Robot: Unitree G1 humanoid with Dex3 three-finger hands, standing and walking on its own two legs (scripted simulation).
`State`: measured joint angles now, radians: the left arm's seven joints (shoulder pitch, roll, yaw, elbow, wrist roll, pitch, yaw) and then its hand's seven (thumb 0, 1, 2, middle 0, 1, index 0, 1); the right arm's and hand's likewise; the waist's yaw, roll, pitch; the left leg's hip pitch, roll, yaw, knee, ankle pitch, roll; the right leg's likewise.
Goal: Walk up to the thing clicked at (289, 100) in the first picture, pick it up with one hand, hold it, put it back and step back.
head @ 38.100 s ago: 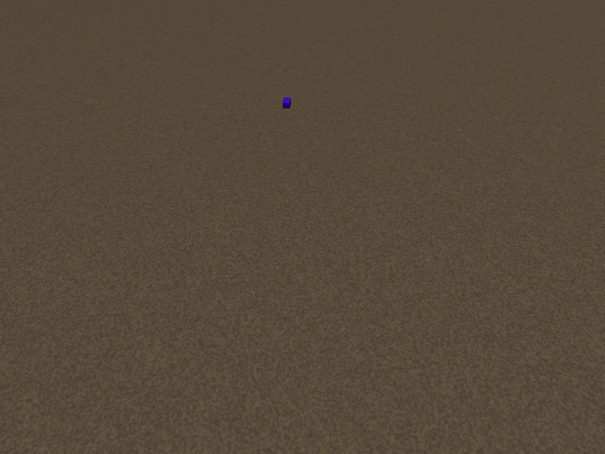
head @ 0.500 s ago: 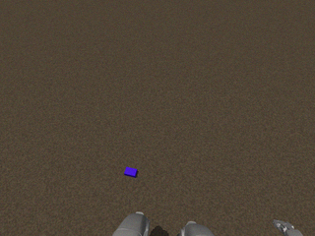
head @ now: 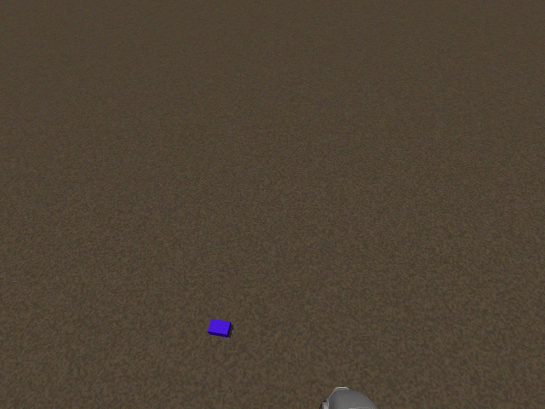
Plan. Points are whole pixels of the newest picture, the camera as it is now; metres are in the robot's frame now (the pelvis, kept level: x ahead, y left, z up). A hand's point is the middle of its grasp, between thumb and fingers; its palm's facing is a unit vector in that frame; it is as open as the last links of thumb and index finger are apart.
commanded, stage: walk up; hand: left
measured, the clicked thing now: (219, 328) +0.50 +0.22 -0.73
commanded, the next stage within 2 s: stand in 1.32 s
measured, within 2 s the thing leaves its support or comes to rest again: neither
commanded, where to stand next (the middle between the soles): +0.09 +0.02 m, yaw -5 degrees
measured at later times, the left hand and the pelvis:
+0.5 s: hand out of the picture +0.05 +0.33 -0.16, palm faces -0.08 -0.92 -0.38, open 7.4 cm; pelvis -0.02 +0.04 +0.00, yaw -2 degrees
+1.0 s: hand out of the picture +0.12 +0.29 -0.11, palm faces -0.08 -0.85 -0.52, open 7.4 cm; pelvis +0.00 +0.01 +0.00, yaw -3 degrees
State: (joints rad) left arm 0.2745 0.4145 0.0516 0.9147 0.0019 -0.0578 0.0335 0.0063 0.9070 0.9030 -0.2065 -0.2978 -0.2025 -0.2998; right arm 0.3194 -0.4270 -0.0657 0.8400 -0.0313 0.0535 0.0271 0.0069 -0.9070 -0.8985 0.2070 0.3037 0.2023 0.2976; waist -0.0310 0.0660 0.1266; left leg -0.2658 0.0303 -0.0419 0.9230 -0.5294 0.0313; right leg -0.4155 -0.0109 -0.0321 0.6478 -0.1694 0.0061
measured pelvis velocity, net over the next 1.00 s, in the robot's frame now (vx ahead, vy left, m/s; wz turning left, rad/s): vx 0.00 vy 0.01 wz -0.05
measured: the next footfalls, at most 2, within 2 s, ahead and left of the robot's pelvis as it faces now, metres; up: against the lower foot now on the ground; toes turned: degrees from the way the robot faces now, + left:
left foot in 0.24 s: +0.03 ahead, +0.18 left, +0.00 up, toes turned +3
right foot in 0.66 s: +0.06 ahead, -0.10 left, +0.00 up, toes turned -3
